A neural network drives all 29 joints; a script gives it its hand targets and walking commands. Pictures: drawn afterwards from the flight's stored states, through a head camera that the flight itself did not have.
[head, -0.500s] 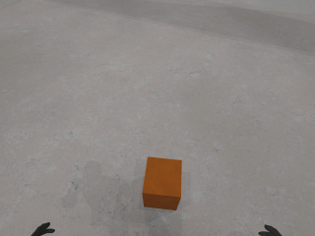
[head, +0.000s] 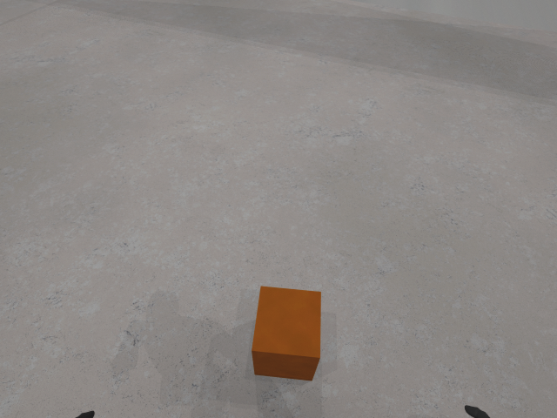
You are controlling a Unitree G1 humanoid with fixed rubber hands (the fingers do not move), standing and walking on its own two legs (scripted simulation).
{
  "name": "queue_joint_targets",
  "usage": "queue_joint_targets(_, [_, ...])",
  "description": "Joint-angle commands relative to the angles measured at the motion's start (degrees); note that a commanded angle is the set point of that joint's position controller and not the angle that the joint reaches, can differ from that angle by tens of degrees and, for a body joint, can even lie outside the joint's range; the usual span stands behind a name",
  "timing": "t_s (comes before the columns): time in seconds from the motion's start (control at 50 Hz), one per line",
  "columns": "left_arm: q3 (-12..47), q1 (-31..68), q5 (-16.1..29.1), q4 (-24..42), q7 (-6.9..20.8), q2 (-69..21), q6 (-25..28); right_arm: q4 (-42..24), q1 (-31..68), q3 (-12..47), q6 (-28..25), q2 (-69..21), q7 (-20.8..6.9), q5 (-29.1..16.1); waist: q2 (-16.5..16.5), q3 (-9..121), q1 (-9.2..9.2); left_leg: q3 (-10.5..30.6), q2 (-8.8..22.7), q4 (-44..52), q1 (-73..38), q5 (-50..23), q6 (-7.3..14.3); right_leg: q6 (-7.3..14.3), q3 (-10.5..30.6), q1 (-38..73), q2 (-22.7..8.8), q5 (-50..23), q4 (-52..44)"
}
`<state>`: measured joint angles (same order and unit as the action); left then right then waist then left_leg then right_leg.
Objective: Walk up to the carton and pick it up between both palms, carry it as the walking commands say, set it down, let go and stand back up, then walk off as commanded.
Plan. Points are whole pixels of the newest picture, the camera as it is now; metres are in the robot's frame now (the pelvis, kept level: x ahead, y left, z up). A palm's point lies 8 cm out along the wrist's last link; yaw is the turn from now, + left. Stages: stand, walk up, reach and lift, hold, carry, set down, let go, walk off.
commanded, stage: walk up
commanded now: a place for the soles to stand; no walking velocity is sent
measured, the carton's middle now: (286, 334) +0.48 -0.02 -0.65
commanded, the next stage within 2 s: reach and lift in 0.66 s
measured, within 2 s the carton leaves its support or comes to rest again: neither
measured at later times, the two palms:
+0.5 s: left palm out of the picture +0.09 +0.34 -0.10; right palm out of the picture +0.11 -0.29 -0.11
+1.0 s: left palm (107, 398) +0.17 +0.28 -0.11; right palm out of the picture +0.15 -0.28 -0.11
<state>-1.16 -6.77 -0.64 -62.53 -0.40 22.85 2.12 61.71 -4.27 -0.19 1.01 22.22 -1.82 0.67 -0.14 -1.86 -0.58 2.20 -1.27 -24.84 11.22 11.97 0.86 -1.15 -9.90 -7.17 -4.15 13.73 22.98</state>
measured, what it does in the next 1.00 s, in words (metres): stands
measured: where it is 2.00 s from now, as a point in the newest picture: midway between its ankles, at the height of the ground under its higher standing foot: outside the picture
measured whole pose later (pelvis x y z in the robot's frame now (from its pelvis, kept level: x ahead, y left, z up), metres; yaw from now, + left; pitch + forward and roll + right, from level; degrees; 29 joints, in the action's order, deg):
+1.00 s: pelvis -0.01 -0.01 -0.02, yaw -6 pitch +4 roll +0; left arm -11.0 -2.4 -4.8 -33.0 4.4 18.2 -14.1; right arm 30.0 -3.7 -4.4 15.4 15.5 -2.2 4.2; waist 1.5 -8.2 -4.3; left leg -2.7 1.8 -37.4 23.6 17.5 -0.4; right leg 0.3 -0.9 -23.1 -0.3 18.7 38.1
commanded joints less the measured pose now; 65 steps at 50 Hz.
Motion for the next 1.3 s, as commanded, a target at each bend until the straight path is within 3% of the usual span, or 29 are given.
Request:
queue_joint_targets(0.0, [-3.4,-0.5,-0.2,3.0,-1.4,15.1,1.0,-4.9,3.7,-2.7,-0.1,11.8,-0.3,0.7,0.7,3.7,-0.35,2.7,4.6,0.1,5.2,-7.5,1.8,4.8,9.2,4.9,-9.8,-6.5,-4.0])
queue_joint_targets(0.04, [-3.6,-0.1,-0.3,3.7,-1.7,15.6,1.1,-5.6,3.5,-2.8,0.2,11.0,-0.7,0.7,3.2,3.1,0.13,2.1,4.2,-1.3,5.8,-4.1,1.4,5.9,10.0,3.5,-11.5,-4.7,-4.5])
queue_joint_targets(0.08, [-3.4,1.6,-0.3,4.7,-1.7,14.7,1.0,-5.5,1.9,-3.1,0.1,11.2,-0.9,0.9,3.6,2.9,1.14,2.9,4.5,-0.7,4.2,-3.8,1.5,5.9,8.7,1.5,-10.9,-4.2,-2.9])
queue_joint_targets(0.1, [-3.3,1.8,-0.1,5.1,-1.7,14.4,0.9,-5.6,1.5,-3.4,0.1,12.2,-0.9,1.1,1.4,2.3,1.31,3.4,4.8,0.6,2.7,-5.9,2.1,5.1,6.8,-0.7,-9.4,-4.1,-1.3])
queue_joint_targets(0.14, [-2.5,1.2,0.3,5.5,-1.6,12.2,0.5,-6.0,0.7,-3.7,-0.1,13.3,-0.8,0.8,-3.9,4.3,1.47,9.2,7.8,5.2,-0.5,-9.7,4.6,2.1,3.5,-2.0,-3.8,-3.3,3.9])
queue_joint_targets(0.18, [-1.8,0.6,0.3,5.1,-1.6,11.2,0.3,-6.6,1.6,-3.6,0.0,13.4,-0.5,0.8,-3.9,4.4,0.96,10.8,8.7,6.3,-1.5,-11.0,6.2,1.3,3.8,-1.6,-1.5,0.2,2.5])
queue_joint_targets(0.28, [-2.2,-1.4,-0.1,4.4,-1.6,13.2,0.8,-7.2,2.0,-3.4,0.4,12.6,-0.3,0.3,-2.2,5.5,0.09,6.1,6.6,4.4,0.3,-12.4,3.6,2.3,6.0,3.9,-4.8,-8.4,0.0])
queue_joint_targets(0.32, [-2.4,-1.4,-0.1,4.6,-1.7,13.3,0.9,-7.5,1.8,-3.3,0.4,12.2,-0.4,0.3,-0.2,5.0,0.14,5.5,6.2,3.8,0.9,-11.0,3.4,2.4,6.3,4.1,-5.3,-9.5,-0.4])
queue_joint_targets(0.38, [-2.6,-1.5,0.0,5.1,-1.8,13.9,0.8,-7.9,2.4,-3.3,0.5,12.1,-0.6,0.3,0.4,4.5,0.07,4.8,5.7,2.9,1.5,-9.2,3.0,2.9,7.1,3.3,-6.2,-9.2,-0.7])
queue_joint_targets(0.52, [-2.5,-1.3,-0.2,5.8,-1.9,13.4,0.7,-8.4,2.1,-3.6,0.5,12.4,-0.6,0.7,0.1,3.6,0.31,4.9,5.9,3.7,1.4,-6.7,3.2,2.8,6.6,1.6,-5.2,-8.0,0.2])
queue_joint_targets(0.58, [-2.4,-1.6,-0.2,6.1,-1.8,12.7,0.7,-8.6,2.3,-3.7,0.4,12.5,-0.6,0.7,-1.6,4.3,0.35,5.1,6.3,4.0,0.5,-7.1,3.5,2.5,6.4,1.4,-4.7,-8.3,0.5])
queue_joint_targets(0.64, [-2.5,-1.7,-0.5,6.0,-1.8,12.9,0.8,-8.9,2.5,-3.6,0.4,12.1,-0.6,0.6,-0.7,3.5,0.17,5.1,6.3,4.0,1.3,-7.7,3.5,2.5,6.6,1.7,-4.5,-8.7,0.4])
queue_joint_targets(0.66, [-8.0,13.1,-0.9,26.1,0.0,5.3,-4.8,-26.5,10.1,-4.5,2.3,6.8,-2.3,3.1,1.9,-4.3,-2.43,-2.0,1.3,1.3,13.8,-0.4,-2.8,0.3,5.4,-11.5,7.1,-0.6,6.1])
queue_joint_targets(0.68, [-9.0,10.2,-3.4,31.9,0.6,6.4,-8.3,-26.7,7.9,-4.7,6.2,7.0,-2.8,2.4,-4.4,-3.5,-2.49,-1.8,2.0,1.8,12.9,2.9,-2.0,0.0,5.0,-8.8,7.0,0.2,7.2])
queue_joint_targets(0.72, [-10.5,6.1,-2.8,32.8,1.8,7.8,-12.7,-29.9,3.1,-9.5,10.4,8.9,-2.6,5.2,-2.8,1.1,-0.34,-3.7,1.3,0.8,11.2,3.0,-1.6,-0.4,5.1,-3.9,7.7,-1.0,8.1])
queue_joint_targets(0.74, [-10.5,4.1,-3.6,32.9,2.0,7.0,-14.0,-29.3,1.1,-10.3,11.6,9.7,-2.7,5.9,-3.7,1.6,0.63,-4.2,1.2,0.7,9.3,1.5,-1.7,-0.3,5.3,-3.1,8.0,-1.5,8.2])
queue_joint_targets(0.78, [-11.1,1.6,-4.1,33.8,2.8,5.9,-15.5,-31.7,-0.1,-10.9,12.5,8.3,-2.4,7.1,-0.6,6.5,-0.28,-4.3,-0.3,-1.4,4.5,-4.8,-1.6,0.1,6.4,-3.3,8.3,-3.3,7.7])
queue_joint_targets(0.86, [-13.3,0.1,-4.9,33.4,3.7,6.2,-16.2,-35.1,1.3,-7.5,13.3,3.5,-1.4,4.2,1.2,9.2,-5.34,-4.8,-1.4,-5.7,4.9,-9.4,-1.2,-1.1,9.5,-3.3,7.6,-7.1,9.0])
queue_joint_targets(0.96, [-13.8,4.3,-3.9,35.2,4.6,6.3,-15.2,-39.8,6.0,-6.5,12.8,1.1,0.5,3.4,1.6,10.2,-5.95,-5.3,-1.5,-11.6,11.0,-12.7,-1.1,-1.7,11.1,-9.3,7.1,-9.9,12.9])
queue_joint_targets(0.98, [-14.2,6.3,-4.0,35.8,4.6,7.2,-15.3,-40.1,7.4,-7.0,13.2,1.3,1.0,3.2,0.4,12.2,-6.20,-5.7,-1.4,-12.7,11.4,-12.1,-1.5,-1.7,11.3,-10.1,7.0,-9.4,13.7])
queue_joint_targets(1.04, [-13.9,13.1,-3.1,37.1,4.7,7.6,-15.6,-40.2,11.7,-6.7,14.2,-0.1,1.8,1.9,0.2,14.0,-5.68,-5.6,-1.3,-15.9,16.1,-10.2,-1.5,-1.8,11.7,-14.0,6.5,-8.2,16.6])
queue_joint_targets(1.1, [-12.7,17.7,-1.0,37.0,5.1,7.6,-16.4,-39.6,14.5,-7.7,15.8,-0.2,2.9,1.7,0.9,19.4,-3.85,-5.3,-1.3,-18.4,18.5,-10.6,-1.3,-1.5,11.8,-15.3,6.6,-9.8,19.2])
queue_joint_targets(1.14, [-12.7,19.6,-0.5,35.8,5.2,8.2,-17.4,-39.1,16.0,-8.5,17.1,-0.1,3.6,2.1,2.7,21.9,-3.47,-5.4,-1.3,-19.8,21.0,-9.0,-1.2,-1.6,11.9,-15.3,6.6,-9.5,20.2])
queue_joint_targets(1.28, [-9.9,30.5,1.3,34.9,4.2,6.5,-20.9,-34.1,27.7,-9.8,19.9,0.6,3.6,1.0,-0.8,24.8,-0.99,-3.2,-0.6,-21.0,23.6,-5.0,-1.3,0.0,10.1,-25.1,6.8,-3.1,22.9])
